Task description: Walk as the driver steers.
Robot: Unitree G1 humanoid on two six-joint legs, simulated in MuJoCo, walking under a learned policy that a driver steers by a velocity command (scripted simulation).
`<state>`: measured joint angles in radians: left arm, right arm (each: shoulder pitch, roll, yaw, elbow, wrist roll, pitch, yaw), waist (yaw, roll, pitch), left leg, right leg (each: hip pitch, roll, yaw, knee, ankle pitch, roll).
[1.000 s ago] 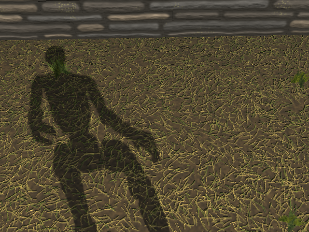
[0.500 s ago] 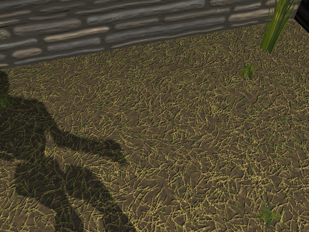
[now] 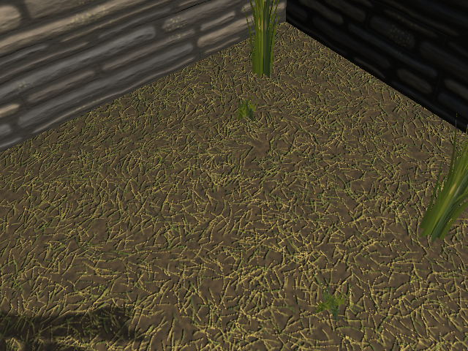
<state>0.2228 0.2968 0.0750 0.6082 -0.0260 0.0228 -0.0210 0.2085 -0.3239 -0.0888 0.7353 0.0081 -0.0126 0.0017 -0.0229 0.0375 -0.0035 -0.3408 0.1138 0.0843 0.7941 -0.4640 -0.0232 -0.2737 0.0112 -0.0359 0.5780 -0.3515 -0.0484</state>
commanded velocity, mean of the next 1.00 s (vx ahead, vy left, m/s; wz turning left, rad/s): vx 0.39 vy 0.00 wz -0.22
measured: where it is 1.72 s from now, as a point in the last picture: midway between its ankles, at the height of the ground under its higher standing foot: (277, 322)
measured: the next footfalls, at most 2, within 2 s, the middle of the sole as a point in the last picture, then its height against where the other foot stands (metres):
left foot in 0.40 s outside the picture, level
right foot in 0.90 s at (322, 307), level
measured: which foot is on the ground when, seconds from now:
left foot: up 0.00-0.38, down 0.40-0.90, up 0.92-1.00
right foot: down 0.00-0.42, up 0.44-0.88, down 0.90-1.00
